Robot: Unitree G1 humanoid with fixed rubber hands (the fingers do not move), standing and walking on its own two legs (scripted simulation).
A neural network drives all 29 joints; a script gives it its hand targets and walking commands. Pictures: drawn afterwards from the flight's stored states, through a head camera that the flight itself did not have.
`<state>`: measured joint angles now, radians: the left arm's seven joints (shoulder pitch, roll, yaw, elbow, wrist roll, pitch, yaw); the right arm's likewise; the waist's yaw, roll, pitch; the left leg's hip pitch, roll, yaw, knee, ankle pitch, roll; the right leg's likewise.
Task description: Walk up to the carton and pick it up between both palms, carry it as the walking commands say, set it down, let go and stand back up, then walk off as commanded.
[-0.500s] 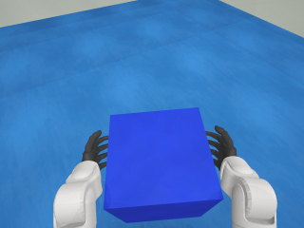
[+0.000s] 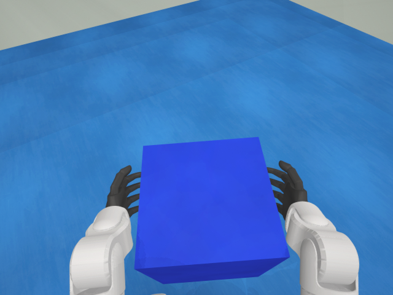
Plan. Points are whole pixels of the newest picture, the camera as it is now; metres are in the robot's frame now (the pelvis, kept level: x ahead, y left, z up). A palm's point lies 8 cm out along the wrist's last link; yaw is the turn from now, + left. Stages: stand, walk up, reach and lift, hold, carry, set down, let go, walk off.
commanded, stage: carry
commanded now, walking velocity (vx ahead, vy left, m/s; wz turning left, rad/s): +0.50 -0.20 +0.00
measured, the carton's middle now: (206, 217) +0.26 +0.00 +0.01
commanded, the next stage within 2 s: none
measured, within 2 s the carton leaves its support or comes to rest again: neither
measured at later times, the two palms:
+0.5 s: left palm (165, 101) +0.54 +0.09 +0.08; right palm (284, 98) +0.53 -0.21 +0.08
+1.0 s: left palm (167, 71) +0.65 +0.09 +0.09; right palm (275, 64) +0.65 -0.21 +0.11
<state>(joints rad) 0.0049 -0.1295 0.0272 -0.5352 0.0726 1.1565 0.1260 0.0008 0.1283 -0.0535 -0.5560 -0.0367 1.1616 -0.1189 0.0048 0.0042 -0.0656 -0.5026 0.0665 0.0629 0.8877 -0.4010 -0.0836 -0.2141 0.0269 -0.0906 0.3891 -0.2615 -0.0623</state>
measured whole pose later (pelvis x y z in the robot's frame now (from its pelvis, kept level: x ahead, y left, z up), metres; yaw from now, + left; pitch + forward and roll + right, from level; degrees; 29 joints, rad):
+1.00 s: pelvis +0.41 -0.06 +0.00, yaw +0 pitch +7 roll -1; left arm -0.01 -0.13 0.03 -0.54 0.07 1.18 0.12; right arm 0.00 0.13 -0.05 -0.57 -0.04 1.18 -0.12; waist 0.00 -0.02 -0.13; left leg -0.35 0.03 0.08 0.47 -0.23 0.00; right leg -0.25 0.01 -0.09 0.43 -0.27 -0.03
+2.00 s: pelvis +0.38 -0.05 +0.00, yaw +0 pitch +4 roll -1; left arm -0.07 -0.13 0.09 -0.24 0.10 0.98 0.11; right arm -0.08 0.13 -0.08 -0.21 -0.09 0.95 -0.08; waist 0.00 -0.02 -0.11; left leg -0.35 0.02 0.08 0.47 -0.19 0.03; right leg -0.25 0.00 -0.09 0.43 -0.25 -0.03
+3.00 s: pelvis +0.38 -0.05 +0.00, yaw +0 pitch +4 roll -1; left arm -0.10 -0.13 0.10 -0.14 0.13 0.88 0.09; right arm -0.10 0.13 -0.09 -0.12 -0.12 0.86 -0.06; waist 0.00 -0.02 -0.09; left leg -0.35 0.02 0.08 0.47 -0.20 0.03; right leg -0.25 0.00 -0.09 0.43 -0.26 -0.02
